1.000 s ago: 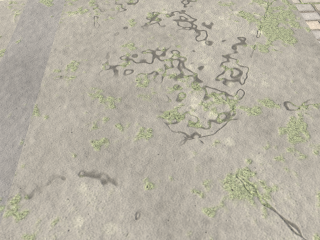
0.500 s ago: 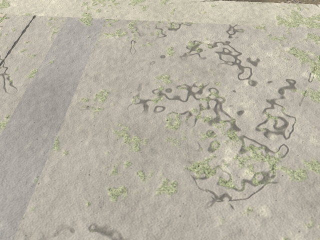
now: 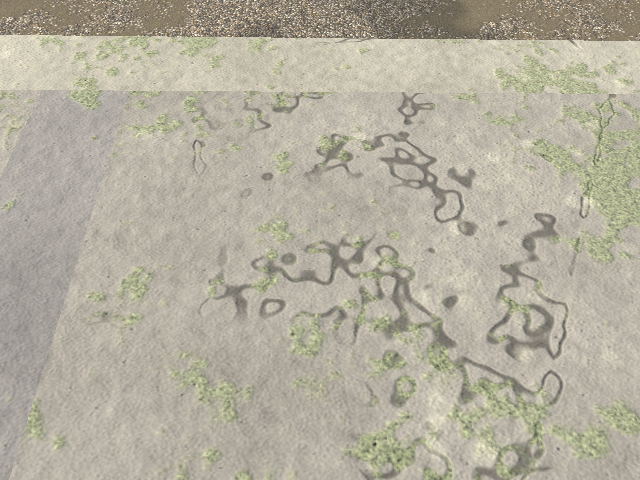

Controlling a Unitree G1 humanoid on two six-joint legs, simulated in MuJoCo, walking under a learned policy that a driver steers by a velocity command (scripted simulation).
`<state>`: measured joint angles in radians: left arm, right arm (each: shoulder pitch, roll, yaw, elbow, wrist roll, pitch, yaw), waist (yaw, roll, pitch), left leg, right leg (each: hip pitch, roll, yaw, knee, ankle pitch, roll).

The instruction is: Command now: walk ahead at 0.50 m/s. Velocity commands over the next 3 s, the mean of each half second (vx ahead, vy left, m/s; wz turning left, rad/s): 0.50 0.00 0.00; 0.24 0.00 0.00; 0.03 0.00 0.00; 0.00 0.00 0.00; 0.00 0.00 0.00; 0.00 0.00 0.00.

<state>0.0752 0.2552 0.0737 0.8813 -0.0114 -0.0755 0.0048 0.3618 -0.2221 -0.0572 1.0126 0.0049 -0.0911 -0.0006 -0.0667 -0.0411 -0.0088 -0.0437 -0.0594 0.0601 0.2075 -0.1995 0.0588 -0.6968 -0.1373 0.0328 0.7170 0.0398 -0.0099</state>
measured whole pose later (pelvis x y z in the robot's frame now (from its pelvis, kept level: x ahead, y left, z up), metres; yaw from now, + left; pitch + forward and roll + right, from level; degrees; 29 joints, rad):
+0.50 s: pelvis +0.28 -0.07 +0.00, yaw +0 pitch +1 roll -1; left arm 0.34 0.23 0.06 0.98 0.00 -0.09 -0.01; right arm 0.11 -0.27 -0.08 0.92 0.01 -0.07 -0.01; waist 0.05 0.03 0.00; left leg -0.69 0.14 -0.04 0.86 -0.07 0.02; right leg -0.10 0.07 -0.07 0.24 -0.17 -0.07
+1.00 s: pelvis +0.47 -0.01 -0.01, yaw +0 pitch +1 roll +1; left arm 0.17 0.24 0.06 0.97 0.00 0.01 0.05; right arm 0.12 -0.20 -0.04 0.98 -0.02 -0.04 0.00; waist -0.01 -0.03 0.03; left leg -0.35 -0.04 0.06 0.43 -0.10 0.07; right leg -0.40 -0.08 0.03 0.71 -0.34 0.03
